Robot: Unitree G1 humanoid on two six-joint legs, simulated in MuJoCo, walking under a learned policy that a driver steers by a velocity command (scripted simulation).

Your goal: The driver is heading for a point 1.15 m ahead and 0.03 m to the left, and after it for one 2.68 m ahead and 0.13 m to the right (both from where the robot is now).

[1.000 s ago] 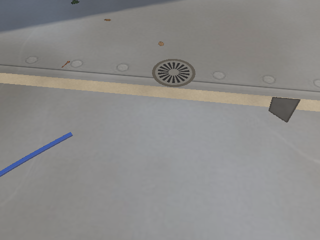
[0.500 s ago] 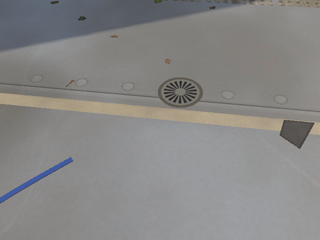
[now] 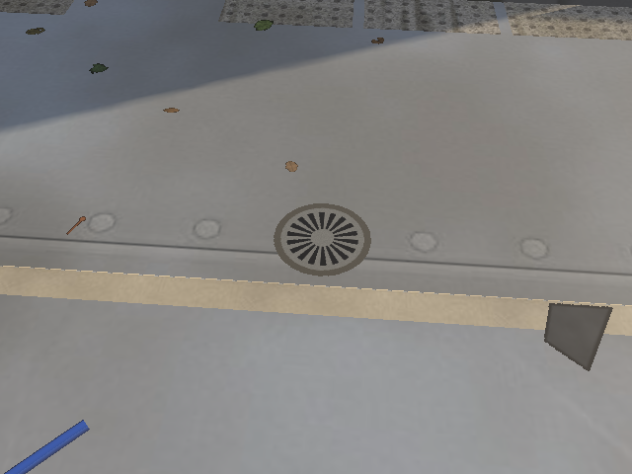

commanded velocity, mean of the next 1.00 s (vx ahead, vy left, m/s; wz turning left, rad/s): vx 0.50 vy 0.00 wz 0.00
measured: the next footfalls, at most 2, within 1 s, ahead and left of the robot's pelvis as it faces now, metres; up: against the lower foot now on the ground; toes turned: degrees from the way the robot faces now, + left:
right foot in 0.30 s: +0.33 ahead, -0.17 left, +0.00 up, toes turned -2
left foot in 0.86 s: +0.67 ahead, +0.06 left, +0.00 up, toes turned +2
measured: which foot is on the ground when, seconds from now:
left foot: down 0.00-0.32, up 0.34-0.84, down 0.86-1.00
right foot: up 0.00-0.28, down 0.30-0.90, up 0.92-1.00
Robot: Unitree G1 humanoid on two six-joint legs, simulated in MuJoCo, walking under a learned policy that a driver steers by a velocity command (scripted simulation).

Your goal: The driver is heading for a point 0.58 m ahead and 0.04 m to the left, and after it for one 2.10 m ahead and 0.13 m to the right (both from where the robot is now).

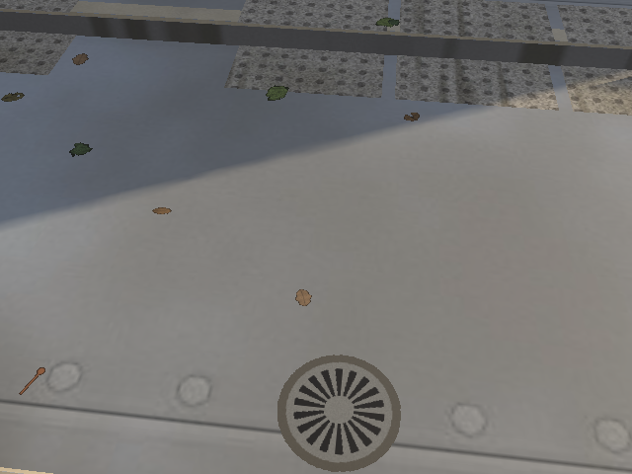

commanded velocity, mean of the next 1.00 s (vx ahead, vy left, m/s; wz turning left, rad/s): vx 0.50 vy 0.00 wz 0.15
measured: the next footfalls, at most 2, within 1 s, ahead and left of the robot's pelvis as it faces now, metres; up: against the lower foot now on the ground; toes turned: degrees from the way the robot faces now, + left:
right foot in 0.42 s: +0.38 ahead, -0.14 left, +0.00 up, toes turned -3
left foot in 1.00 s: +0.71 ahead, +0.11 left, -0.10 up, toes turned +14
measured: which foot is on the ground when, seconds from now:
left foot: down 0.00-0.46, up 0.48-0.98, down 1.00-1.00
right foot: up 0.00-0.40, down 0.42-1.00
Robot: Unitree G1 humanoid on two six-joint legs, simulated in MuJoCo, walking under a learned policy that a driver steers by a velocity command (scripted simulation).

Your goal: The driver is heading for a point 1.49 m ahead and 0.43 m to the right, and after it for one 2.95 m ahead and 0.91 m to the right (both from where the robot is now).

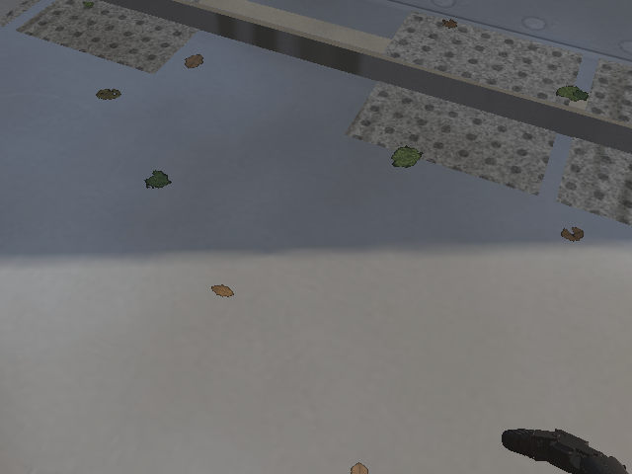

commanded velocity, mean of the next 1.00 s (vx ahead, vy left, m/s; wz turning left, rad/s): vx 0.50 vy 0.00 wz -0.32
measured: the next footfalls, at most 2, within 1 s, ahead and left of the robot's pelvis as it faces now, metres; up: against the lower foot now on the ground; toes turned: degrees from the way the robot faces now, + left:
right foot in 0.48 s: +0.41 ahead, -0.18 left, +0.00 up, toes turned -9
left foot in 1.00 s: +0.75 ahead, -0.08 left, +0.00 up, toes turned -27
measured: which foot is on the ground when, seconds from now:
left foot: down 0.00-0.48, up 0.50-0.98, down 1.00-1.00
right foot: down 0.00-0.00, up 0.02-0.46, down 0.48-1.00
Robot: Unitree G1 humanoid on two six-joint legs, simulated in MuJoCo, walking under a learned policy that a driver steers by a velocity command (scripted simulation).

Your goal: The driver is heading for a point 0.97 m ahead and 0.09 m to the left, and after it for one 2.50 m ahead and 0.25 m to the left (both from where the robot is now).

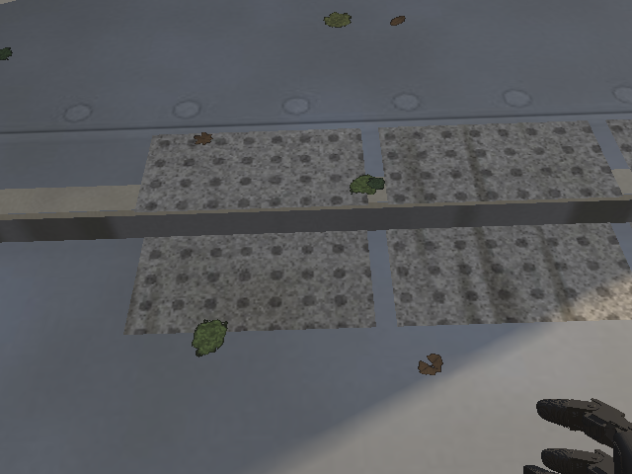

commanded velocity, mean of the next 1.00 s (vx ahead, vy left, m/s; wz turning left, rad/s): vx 0.50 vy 0.00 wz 0.03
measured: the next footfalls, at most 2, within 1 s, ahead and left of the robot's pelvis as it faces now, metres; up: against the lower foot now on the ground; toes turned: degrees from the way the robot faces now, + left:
right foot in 0.50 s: +0.40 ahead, -0.17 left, +0.00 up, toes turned -10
left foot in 0.98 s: +0.64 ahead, +0.05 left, +0.00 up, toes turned +11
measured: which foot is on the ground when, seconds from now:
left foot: down 0.00-0.50, up 0.52-0.96, down 0.98-1.00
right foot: down 0.00-0.02, up 0.04-0.48, down 0.50-0.98, up 1.00-1.00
